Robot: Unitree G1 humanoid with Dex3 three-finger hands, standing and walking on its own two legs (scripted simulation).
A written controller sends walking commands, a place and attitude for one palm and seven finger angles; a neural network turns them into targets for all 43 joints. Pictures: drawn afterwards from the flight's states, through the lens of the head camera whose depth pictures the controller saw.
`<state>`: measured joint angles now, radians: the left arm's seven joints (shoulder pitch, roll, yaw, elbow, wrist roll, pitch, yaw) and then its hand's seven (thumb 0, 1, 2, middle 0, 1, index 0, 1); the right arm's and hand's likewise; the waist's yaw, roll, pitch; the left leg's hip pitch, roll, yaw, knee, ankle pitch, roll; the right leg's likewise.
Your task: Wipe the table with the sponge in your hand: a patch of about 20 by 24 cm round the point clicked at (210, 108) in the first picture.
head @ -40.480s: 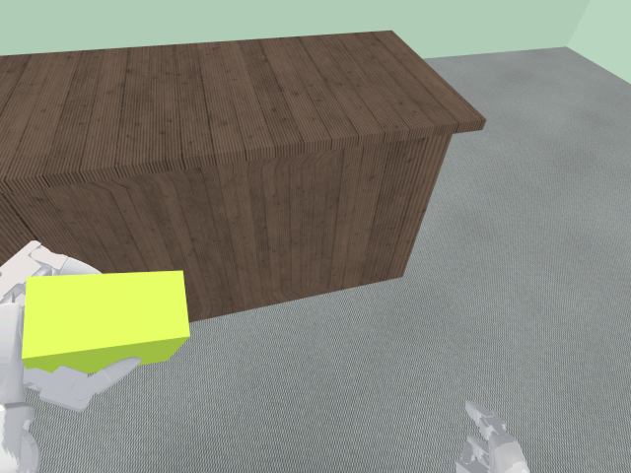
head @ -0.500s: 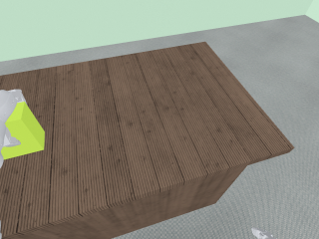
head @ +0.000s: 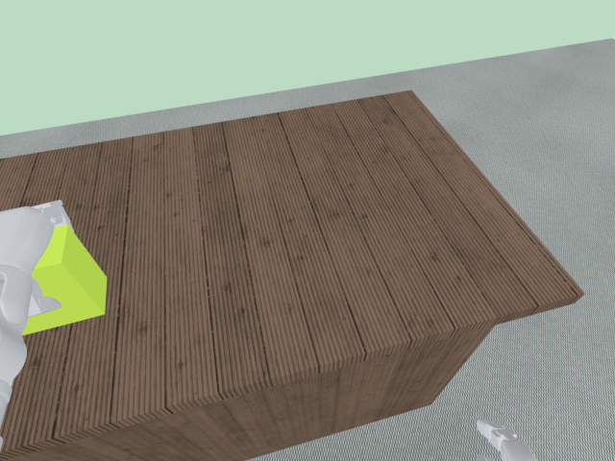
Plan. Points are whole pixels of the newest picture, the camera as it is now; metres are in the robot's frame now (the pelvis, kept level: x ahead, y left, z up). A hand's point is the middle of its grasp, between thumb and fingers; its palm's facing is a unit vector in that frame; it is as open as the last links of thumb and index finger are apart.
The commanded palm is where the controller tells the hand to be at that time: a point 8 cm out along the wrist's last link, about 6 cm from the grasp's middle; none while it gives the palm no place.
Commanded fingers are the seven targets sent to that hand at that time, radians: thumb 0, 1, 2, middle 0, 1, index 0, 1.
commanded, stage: wipe back along the first lane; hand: left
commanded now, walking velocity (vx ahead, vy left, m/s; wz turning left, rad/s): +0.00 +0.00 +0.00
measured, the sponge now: (51, 290) +0.29 +0.39 +0.05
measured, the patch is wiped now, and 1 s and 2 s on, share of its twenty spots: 1.00 1.00 1.00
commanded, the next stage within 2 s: lift the sponge slowly off the table in 0.64 s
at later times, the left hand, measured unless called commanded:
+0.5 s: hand (37, 291) +0.26 +0.35 +0.10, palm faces +0.00 -0.03 -1.00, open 10.5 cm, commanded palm +0.21 +0.34 +0.13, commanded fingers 0.00 0.10 1.30 -1.20 -1.60 -1.20 -1.60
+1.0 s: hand (23, 335) +0.21 +0.34 +0.10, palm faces +0.00 -0.04 -1.00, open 10.5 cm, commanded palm +0.18 +0.33 +0.14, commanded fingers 0.00 0.10 1.30 -1.20 -1.60 -1.20 -1.60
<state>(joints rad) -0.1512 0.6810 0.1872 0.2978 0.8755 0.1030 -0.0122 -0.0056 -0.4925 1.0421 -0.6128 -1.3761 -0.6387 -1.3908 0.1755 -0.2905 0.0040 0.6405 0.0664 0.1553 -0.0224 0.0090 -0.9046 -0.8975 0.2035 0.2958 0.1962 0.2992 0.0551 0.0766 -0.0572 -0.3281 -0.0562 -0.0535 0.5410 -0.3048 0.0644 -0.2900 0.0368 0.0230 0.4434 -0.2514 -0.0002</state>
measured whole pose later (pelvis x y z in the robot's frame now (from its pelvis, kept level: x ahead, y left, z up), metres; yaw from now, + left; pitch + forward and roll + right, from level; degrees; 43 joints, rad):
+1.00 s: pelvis -0.01 -0.01 +0.00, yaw +0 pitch +1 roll -2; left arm 0.22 0.66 0.17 -0.14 0.81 0.20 -0.02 0.00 -0.50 1.04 -0.64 -1.34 -0.67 -1.35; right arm 0.09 -0.27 0.03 0.63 0.05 0.12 -0.06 0.01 -0.90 -0.90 0.20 0.30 0.20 0.30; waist 0.11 0.07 -0.01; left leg -0.23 -0.05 -0.06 0.52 -0.30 0.05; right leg -0.20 0.04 0.02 0.44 -0.25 -0.01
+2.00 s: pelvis -0.02 -0.02 +0.01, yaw +1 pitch -3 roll -1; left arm 0.08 0.73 0.17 -0.13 0.79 0.15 -0.16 0.00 -0.53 1.04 -0.69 -1.29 -0.71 -1.31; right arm 0.07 -0.29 0.05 0.64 0.05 0.09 -0.09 0.01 -0.90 -0.90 0.20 0.30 0.20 0.30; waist 0.12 0.09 0.04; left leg -0.14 -0.05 -0.08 0.44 -0.25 0.04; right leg -0.11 0.04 0.00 0.36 -0.21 -0.02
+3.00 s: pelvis -0.04 -0.02 +0.01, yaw +1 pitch -3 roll -1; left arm -0.12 0.80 0.14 -0.11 0.76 0.18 -0.24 0.00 -0.53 1.04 -0.69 -1.29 -0.71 -1.30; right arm 0.07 -0.27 0.07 0.63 0.05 0.08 -0.09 0.01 -0.90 -0.90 0.20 0.30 0.20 0.30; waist 0.14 0.09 0.04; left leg -0.16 -0.05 -0.07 0.43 -0.22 0.03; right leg -0.13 0.04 0.01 0.37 -0.18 -0.03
